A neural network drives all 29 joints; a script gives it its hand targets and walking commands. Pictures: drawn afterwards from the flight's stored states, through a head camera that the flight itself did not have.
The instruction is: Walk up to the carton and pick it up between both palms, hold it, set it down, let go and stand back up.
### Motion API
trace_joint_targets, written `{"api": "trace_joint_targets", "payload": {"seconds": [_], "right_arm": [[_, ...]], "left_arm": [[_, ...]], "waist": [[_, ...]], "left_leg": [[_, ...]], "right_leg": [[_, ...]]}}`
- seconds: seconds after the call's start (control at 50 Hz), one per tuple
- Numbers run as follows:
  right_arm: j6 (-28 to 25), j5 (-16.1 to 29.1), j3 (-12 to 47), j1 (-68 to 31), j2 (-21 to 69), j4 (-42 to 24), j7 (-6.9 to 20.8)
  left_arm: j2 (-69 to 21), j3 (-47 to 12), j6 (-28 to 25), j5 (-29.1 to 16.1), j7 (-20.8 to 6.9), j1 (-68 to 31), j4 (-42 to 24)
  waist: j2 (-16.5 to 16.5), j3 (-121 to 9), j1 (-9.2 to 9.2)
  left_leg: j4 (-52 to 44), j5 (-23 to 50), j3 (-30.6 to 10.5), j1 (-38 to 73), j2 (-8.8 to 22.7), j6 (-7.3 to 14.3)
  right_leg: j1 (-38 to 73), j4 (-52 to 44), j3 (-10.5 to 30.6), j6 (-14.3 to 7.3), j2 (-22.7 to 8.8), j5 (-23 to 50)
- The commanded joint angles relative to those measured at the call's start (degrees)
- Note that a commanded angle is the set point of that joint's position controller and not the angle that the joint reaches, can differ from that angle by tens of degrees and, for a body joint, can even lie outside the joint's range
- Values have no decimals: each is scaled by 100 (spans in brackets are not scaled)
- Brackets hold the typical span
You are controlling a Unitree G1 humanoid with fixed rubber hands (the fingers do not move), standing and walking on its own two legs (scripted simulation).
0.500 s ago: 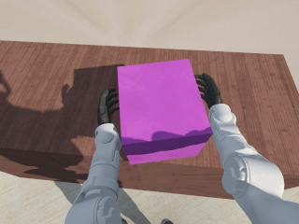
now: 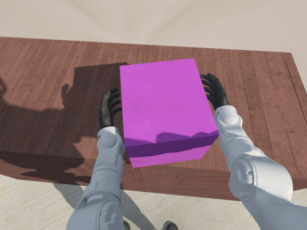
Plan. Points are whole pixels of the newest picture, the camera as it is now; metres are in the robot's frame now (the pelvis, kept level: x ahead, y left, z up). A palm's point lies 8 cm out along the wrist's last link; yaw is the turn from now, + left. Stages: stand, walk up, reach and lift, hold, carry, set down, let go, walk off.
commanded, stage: reach and lift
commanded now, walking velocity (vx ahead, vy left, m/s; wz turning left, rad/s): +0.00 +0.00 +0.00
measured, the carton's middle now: (162, 114) +0.43 +0.02 -0.02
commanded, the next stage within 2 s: none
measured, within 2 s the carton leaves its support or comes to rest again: leaves its support in 1.56 s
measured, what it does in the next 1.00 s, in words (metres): stands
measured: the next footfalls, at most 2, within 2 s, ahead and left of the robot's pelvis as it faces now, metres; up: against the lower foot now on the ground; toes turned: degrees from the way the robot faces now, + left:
none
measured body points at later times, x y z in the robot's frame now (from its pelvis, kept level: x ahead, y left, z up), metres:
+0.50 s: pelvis +0.00 +0.00 +0.00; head +0.10 -0.01 +0.44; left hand +0.39 +0.17 +0.02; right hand +0.47 -0.13 +0.03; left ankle -0.01 +0.18 -0.74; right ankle +0.01 -0.09 -0.74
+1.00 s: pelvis -0.02 +0.00 -0.01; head +0.08 +0.01 +0.43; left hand +0.38 +0.17 +0.02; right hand +0.45 -0.13 +0.04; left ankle -0.01 +0.18 -0.74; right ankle +0.01 -0.09 -0.74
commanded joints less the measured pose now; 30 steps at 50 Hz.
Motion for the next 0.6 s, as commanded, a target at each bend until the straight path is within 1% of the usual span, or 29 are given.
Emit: {"api": "trace_joint_targets", "payload": {"seconds": [0.0, 0.02, 0.04, 0.06, 0.08, 0.1, 0.12, 0.14, 0.16, 0.18, 0.2, 0.22, 0.24, 0.26, 0.28, 0.32, 0.34, 0.36, 0.38, 0.4, 0.42, 0.44, 0.46, 0.48, 0.5, 0.52, 0.54, 0.56, 0.58], "right_arm": [[-284, -360, 1036, -2287, 2747, -120, 562], [-262, -374, 1039, -2470, 2816, -151, 566], [-242, -385, 1024, -2383, 2859, -30, 558], [-242, -414, 968, -2280, 2776, -54, 533], [-269, -430, 987, -2437, 2708, -114, 543], [-265, -400, 967, -2331, 2802, 54, 559], [-312, -423, 1066, -2420, 2705, -88, 547], [-313, -360, 1103, -2195, 2848, 14, 526], [-332, -349, 1131, -2369, 2840, -28, 504], [-387, -338, 1167, -2464, 2820, -87, 485], [-386, -341, 1281, -2428, 2882, -78, 454], [-392, -236, 1394, -2458, 2942, -67, 453], [-387, -236, 1395, -2510, 2920, -58, 450], [-430, -283, 1389, -2549, 2921, -128, 467], [-476, -358, 1346, -2541, 2848, -113, 439], [-611, -390, 1419, -2505, 2937, -78, 409], [-644, -415, 1372, -2467, 2844, 76, 398], [-699, -341, 1424, -2693, 2934, 12, 403], [-775, -349, 1423, -2809, 2935, -58, 423], [-893, -402, 1477, -2818, 2852, -53, 398], [-918, -462, 1418, -2983, 2818, -66, 395], [-964, -480, 1404, -2818, 2879, -109, 369], [-1076, -451, 1499, -3104, 2838, -273, 380], [-1116, -490, 1504, -2963, 2952, -265, 335], [-1137, -606, 1436, -3112, 2837, -105, 342], [-1151, -583, 1388, -2958, 2948, -180, 329], [-1228, -550, 1400, -3036, 2930, -128, 358], [-1255, -641, 1316, -3108, 2897, -96, 347], [-1321, -626, 1392, -3171, 2900, -105, 314]], "left_arm": [[-2089, -1620, -97, 183, -364, -2306, -153], [-2017, -1486, -68, 262, -355, -2418, -29], [-2039, -1481, -61, 219, -367, -2354, 14], [-2006, -1587, -73, 197, -376, -2375, -149], [-1995, -1518, -79, 231, -354, -2509, -74], [-2010, -1487, -98, 266, -343, -2444, -69], [-1985, -1582, -137, 191, -353, -2455, -16], [-2115, -1624, -142, 217, -368, -2309, -105], [-2052, -1644, -115, 181, -382, -2409, 2], [-2104, -1633, -111, 171, -368, -2404, -15], [-2016, -1648, -155, 126, -410, -2454, 51], [-1963, -1576, -168, 133, -405, -2570, 76], [-1929, -1514, -178, 133, -408, -2488, 92], [-1992, -1485, -202, 196, -412, -2483, 123], [-2002, -1497, -219, 159, -432, -2481, 205], [-1985, -1649, -353, 147, -416, -2665, 83], [-2166, -1710, -394, 150, -399, -2576, -1], [-2186, -1728, -408, 111, -406, -2656, 79], [-2263, -1819, -439, 108, -397, -2783, 14], [-2364, -1870, -491, 48, -392, -2725, -57], [-2363, -1746, -479, 142, -377, -2709, 114], [-2326, -1816, -514, 150, -404, -2781, 29], [-2478, -1934, -565, 93, -368, -2916, -51], [-2538, -1973, -590, 107, -397, -2798, 51], [-2585, -1903, -581, 133, -399, -2860, -16], [-2477, -1984, -623, 72, -432, -2984, -182], [-2560, -1952, -617, 155, -389, -2867, -107], [-2458, -1882, -650, 157, -389, -2965, -29], [-2419, -1830, -670, 250, -386, -2898, -14]], "waist": [[-509, -3413, 179], [-537, -3454, 266], [-580, -3360, 208], [-473, -3494, 144], [-385, -3487, 214], [-367, -3367, 219], [-493, -3432, 155], [-479, -3453, 158], [-535, -3503, 144], [-525, -3578, 193], [-746, -3432, 159], [-629, -3521, 185], [-756, -3489, 267], [-694, -3505, 258], [-749, -3575, 235], [-763, -3775, 165], [-572, -3751, 134], [-649, -3745, 135], [-599, -4019, 155], [-692, -4203, 92], [-638, -4116, 234], [-642, -4157, 122], [-545, -4444, 98], [-749, -4416, 27], [-743, -4455, 58], [-699, -4491, 79], [-561, -4463, 108], [-655, -4394, 44], [-734, -4354, 173]], "left_leg": [[207, 1326, 646, 949, -539, 443], [219, 1267, 660, 887, -567, 480], [144, 1134, 639, 786, -558, 472], [209, 1322, 681, 893, -542, 444], [238, 1316, 649, 956, -556, 417], [197, 1307, 676, 837, -553, 419], [263, 1271, 626, 748, -562, 431], [239, 1438, 664, 839, -512, 442], [226, 1391, 692, 717, -551, 449], [265, 1412, 634, 715, -540, 399], [237, 1315, 639, 596, -561, 477], [219, 1275, 641, 403, -612, 453], [170, 1158, 627, 267, -593, 493], [134, 1213, 633, 263, -596, 526], [175, 1218, 607, 178, -562, 510], [242, 1416, 664, 254, -568, 461], [250, 1438, 535, 477, -505, 415], [251, 1460, 628, 512, -554, 428], [303, 1645, 671, 496, -573, 415], [326, 1771, 574, 594, -565, 358], [334, 1527, 596, 482, -521, 402], [345, 1530, 631, 636, -524, 379], [411, 1661, 560, 630, -560, 331], [447, 1742, 613, 568, -553, 367], [356, 1574, 567, 462, -532, 364], [384, 1563, 612, 430, -541, 385], [415, 1703, 566, 594, -539, 345], [386, 1547, 606, 505, -559, 368], [377, 1573, 640, 336, -565, 393]], "right_leg": [[2761, 376, -564, 311, -123, 2164], [2832, 355, -510, 304, -145, 2153], [2868, 324, -485, 348, -136, 2112], [2828, 358, -558, 314, -146, 2140], [2805, 363, -513, 273, -150, 2072], [2818, 362, -500, 289, -134, 2157], [2826, 423, -507, 316, -164, 2394], [3029, 470, -493, 312, -188, 2506], [3001, 490, -499, 343, -168, 2584], [3061, 499, -492, 335, -139, 2640], [3150, 495, -386, 392, -200, 2844], [3440, 549, -378, 434, -254, 3040], [3380, 577, -312, 463, -263, 3000], [3419, 573, -341, 436, -252, 2937], [3522, 563, -351, 475, -302, 2984], [3433, 663, -423, 427, -217, 3112], [3240, 634, -463, 421, -232, 2968], [3205, 599, -474, 414, -212, 3066], [3281, 664, -541, 365, -157, 3287], [3204, 670, -517, 382, -135, 3478], [3233, 640, -517, 361, -161, 3227], [3293, 638, -557, 379, -132, 3208], [3309, 715, -604, 373, -116, 3416], [3244, 739, -588, 352, -104, 3716], [3326, 744, -592, 374, -118, 3404], [3420, 729, -530, 375, -182, 3515], [3359, 787, -654, 334, -134, 3462], [3247, 731, -671, 364, -118, 3317], [3436, 774, -601, 395, -170, 3601]]}}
